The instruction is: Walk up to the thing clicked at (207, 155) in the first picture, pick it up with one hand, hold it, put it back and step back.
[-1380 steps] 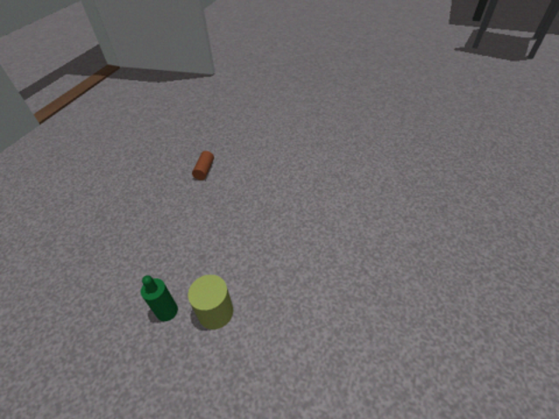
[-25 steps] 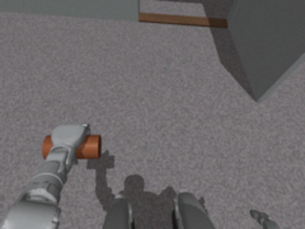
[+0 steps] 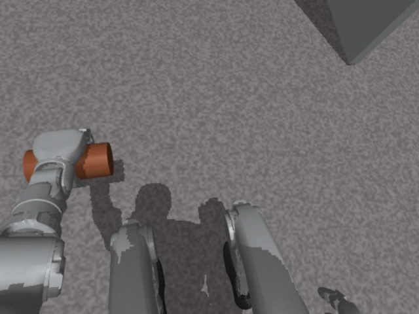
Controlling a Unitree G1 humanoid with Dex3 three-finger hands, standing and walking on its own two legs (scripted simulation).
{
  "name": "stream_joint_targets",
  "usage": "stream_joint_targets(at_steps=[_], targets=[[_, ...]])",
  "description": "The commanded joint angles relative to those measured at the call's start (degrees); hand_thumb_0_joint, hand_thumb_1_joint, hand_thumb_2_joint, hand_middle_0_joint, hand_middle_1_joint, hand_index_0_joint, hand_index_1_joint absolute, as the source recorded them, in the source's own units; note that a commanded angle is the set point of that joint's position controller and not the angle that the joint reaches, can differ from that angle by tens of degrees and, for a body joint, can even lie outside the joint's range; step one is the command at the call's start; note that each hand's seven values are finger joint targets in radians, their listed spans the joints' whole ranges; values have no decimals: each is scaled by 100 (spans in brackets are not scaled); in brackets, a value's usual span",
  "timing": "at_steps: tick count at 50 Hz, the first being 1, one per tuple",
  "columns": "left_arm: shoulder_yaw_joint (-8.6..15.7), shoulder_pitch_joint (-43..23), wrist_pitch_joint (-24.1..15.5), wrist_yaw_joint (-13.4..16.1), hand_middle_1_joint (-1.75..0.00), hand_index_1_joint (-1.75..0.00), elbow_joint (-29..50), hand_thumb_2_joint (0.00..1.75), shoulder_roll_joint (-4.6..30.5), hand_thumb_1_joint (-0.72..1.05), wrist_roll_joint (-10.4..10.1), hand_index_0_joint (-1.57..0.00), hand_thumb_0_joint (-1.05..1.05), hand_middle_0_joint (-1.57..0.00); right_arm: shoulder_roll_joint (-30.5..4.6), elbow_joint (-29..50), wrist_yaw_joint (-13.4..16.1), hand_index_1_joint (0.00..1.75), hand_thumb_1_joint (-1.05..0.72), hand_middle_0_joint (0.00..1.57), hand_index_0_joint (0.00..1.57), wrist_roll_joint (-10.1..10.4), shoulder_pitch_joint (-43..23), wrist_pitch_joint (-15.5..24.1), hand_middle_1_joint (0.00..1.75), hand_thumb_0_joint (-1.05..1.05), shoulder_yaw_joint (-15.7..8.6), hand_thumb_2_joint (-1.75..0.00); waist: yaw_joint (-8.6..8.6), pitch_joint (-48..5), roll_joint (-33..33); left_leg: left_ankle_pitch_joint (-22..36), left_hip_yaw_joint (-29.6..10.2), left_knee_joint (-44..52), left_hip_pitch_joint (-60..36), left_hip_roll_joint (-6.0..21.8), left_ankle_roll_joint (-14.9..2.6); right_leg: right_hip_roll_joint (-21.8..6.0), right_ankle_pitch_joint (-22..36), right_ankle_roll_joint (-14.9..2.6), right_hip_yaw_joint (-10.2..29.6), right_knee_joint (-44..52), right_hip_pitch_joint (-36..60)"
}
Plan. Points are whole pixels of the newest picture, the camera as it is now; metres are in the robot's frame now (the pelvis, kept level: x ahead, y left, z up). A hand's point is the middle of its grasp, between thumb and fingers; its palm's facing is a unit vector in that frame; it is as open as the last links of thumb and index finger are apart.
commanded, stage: crouch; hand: left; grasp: from above
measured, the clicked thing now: (72, 163) +0.45 +0.24 -0.18
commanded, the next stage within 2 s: lower in 0.96 s
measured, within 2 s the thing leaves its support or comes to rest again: neither
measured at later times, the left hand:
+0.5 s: hand (83, 160) +0.48 +0.24 -0.25, palm faces -0.48 -0.02 -0.88, open 10.2 cm
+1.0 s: hand (87, 160) +0.49 +0.24 -0.30, palm faces -0.46 -0.01 -0.89, open 10.2 cm
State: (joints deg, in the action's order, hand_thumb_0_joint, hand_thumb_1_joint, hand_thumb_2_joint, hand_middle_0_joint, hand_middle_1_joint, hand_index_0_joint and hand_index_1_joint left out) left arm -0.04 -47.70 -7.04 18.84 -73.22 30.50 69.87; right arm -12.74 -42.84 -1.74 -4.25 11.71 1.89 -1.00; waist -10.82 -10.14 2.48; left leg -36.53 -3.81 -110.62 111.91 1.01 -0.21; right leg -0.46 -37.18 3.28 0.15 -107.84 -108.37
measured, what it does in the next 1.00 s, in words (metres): lowers itself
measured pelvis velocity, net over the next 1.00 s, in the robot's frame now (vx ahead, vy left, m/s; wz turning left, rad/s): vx -0.01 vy -0.01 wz -0.07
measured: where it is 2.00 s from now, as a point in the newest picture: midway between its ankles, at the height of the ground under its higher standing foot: (199, 295)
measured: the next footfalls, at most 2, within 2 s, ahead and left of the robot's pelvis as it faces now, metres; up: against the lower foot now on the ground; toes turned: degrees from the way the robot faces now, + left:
none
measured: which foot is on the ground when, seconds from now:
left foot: down 0.00-1.00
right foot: down 0.00-1.00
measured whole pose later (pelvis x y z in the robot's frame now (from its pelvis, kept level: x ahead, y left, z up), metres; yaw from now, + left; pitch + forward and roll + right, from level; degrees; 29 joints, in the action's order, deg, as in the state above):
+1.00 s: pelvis -0.01 -0.01 -0.13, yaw -4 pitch +35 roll -8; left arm 3.6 -60.8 -9.6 20.7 -85.9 43.5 73.5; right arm -14.5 -42.2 -6.7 -7.5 9.4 2.0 5.0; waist -16.0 -2.1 -0.4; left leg -38.3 -8.6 -135.7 132.5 0.5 1.1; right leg 1.6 -38.6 3.3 -2.3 -131.1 -127.7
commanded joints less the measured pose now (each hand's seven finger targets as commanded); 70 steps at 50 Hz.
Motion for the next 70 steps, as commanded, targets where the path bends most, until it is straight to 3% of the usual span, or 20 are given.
stream_joint_targets(at_steps=[1,5,8,13,15,17,19,20,28,33,35,36,38,45,49,51,54,58,66,70], targets=[[363,-2505,-110,496,-73,-72,874,88,1635,66,195,-104,0,-102,-1385,110,-19,30,-90,20,20,-107,1147,138,30,0,-438,-90,-113,-4022,1326,1292,9,973,-3387,-62,12,108,1219,-552,-506,784,1063],[322,-2979,-56,606,-73,-72,945,87,1600,62,234,-100,0,-99,-1427,115,-135,30,-90,20,20,-170,1148,160,30,0,-433,-90,-196,-4259,1634,1437,25,691,-3444,-33,28,123,1307,-569,-576,494,755],[345,-2902,37,632,-73,-72,649,90,1595,64,173,-102,0,-101,-1388,147,-207,30,-90,20,20,-212,1155,175,30,0,-382,-90,-279,-4011,1544,1345,133,458,-2998,-58,-10,109,1397,-533,-562,398,885],[439,-2747,77,486,-73,-72,370,89,1921,66,124,-103,0,-102,-1389,168,-277,30,-91,20,20,-229,1148,126,30,0,-361,-90,-243,-4010,1215,1287,273,26,-2349,-64,-103,194,1510,-483,-525,243,1202],[397,-2855,55,397,-74,-74,336,91,1853,68,58,-104,0,-103,-1386,143,-308,30,-91,20,20,-236,1148,112,30,0,-312,-90,-352,-3831,1139,1305,262,-111,-2097,-61,-120,198,1549,-463,-534,146,1138],[517,-2859,11,350,-76,-75,314,89,2186,68,85,-103,0,-102,-1426,150,-316,30,-91,20,20,-221,1094,77,30,0,-307,-90,-241,-3853,1173,1270,278,-204,-1962,-61,-122,227,1519,-473,-533,36,1073],[439,-2650,-19,280,-78,-76,35,90,2014,69,96,-104,0,-102,-1433,168,-357,30,-91,20,20,-240,1095,48,30,0,-296,-90,-318,-3652,1051,1168,249,-272,-1772,-53,-118,259,1418,-475,-572,-58,972],[488,-2835,-74,265,-77,-76,223,90,2193,71,104,-105,0,-104,-1452,159,-364,30,-91,20,20,-230,1074,44,30,0,-306,-90,-272,-3703,1140,1149,265,-336,-1759,-44,-125,262,1406,-482,-571,-88,933],[480,-3346,-318,322,-77,-75,285,86,2353,69,197,-103,0,-101,-1522,143,-411,30,-91,20,20,-249,1049,2,30,0,-203,-90,-384,-3652,1546,893,184,-547,-1642,-50,-59,300,1119,-549,-737,-543,386],[504,-3329,-318,444,-77,-74,-72,84,2450,68,261,-102,0,-100,-1573,67,-408,30,-91,20,20,-310,1143,32,30,0,-91,-90,-503,-3438,1400,829,208,-795,-1430,-66,-97,286,1129,-507,-758,-644,291],[559,-3451,-329,479,-75,-73,-5,83,2631,67,252,-102,0,-100,-1586,75,-407,30,-91,20,20,-309,1082,33,30,0,-71,-90,-436,-3491,1615,770,217,-809,-1433,-63,-84,293,1049,-530,-776,-731,205],[479,-3276,-310,469,-76,-73,-207,81,2466,69,269,-103,0,-100,-1561,80,-414,30,-91,20,20,-334,1073,37,30,0,-50,-90,-499,-3396,1568,729,195,-818,-1407,-62,-71,311,998,-534,-810,-767,160],[547,-3617,-335,480,-75,-73,32,83,2703,67,295,-101,0,-100,-1614,73,-408,30,-90,20,20,-331,1051,31,30,0,-30,-90,-505,-3579,1707,697,182,-871,-1409,-64,-72,314,985,-546,-839,-843,113],[433,-3360,-238,489,-74,-73,-454,84,2588,68,292,-103,0,-102,-1648,95,-410,30,-91,20,20,-331,998,46,30,0,104,-90,-563,-3126,1658,635,106,-991,-1226,-47,-68,316,976,-554,-912,-1023,-222],[533,-3393,-232,459,-74,-73,-365,84,2826,68,239,-103,0,-102,-1667,110,-432,30,-91,20,20,-348,1021,46,30,0,149,-90,-535,-3220,1541,753,194,-1196,-960,-65,-123,339,1125,-507,-870,-1012,87],[455,-3403,-241,395,-74,-73,-385,86,2726,70,219,-105,0,-104,-1662,113,-440,30,-91,20,20,-369,1028,44,30,0,189,-90,-622,-3133,1497,703,190,-1245,-822,-57,-133,353,1098,-489,-881,-1008,119],[456,-3374,-269,330,-72,-71,-307,83,2786,69,190,-105,0,-104,-1698,114,-445,30,-91,20,20,-346,1024,23,30,0,199,-90,-564,-3144,1568,765,159,-1252,-907,-56,-107,346,1125,-507,-909,-1093,50],[347,-3362,-333,303,-73,-72,-545,86,2690,69,229,-105,0,-105,-1732,119,-461,30,-91,20,20,-361,1013,-5,30,0,253,-90,-705,-3051,1509,812,77,-1364,-841,-50,-93,370,1178,-503,-985,-1215,-41],[553,-3342,-577,529,-75,-73,-500,84,3104,74,370,-108,0,-107,-1787,155,-500,30,-91,20,20,-458,969,48,30,0,397,-90,-665,-2972,1817,896,66,-1547,-842,-57,-66,387,1251,-496,-1033,-1400,-83],[642,-3502,-626,702,-76,-74,-356,86,3219,78,496,-110,0,-109,-1861,182,-529,30,-90,20,20,-524,994,81,30,0,407,-90,-781,-3113,2072,1014,-2,-1617,-1068,-33,-33,389,1340,-512,-1119,-1530,-239]])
